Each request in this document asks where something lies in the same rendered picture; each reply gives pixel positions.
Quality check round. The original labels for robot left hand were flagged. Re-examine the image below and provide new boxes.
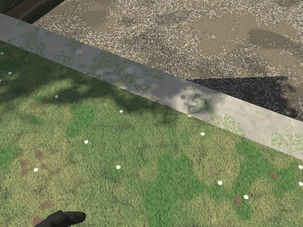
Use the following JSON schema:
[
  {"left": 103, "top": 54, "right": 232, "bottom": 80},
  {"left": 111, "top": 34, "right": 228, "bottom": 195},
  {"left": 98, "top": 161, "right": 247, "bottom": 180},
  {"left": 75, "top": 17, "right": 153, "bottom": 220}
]
[{"left": 34, "top": 210, "right": 86, "bottom": 227}]

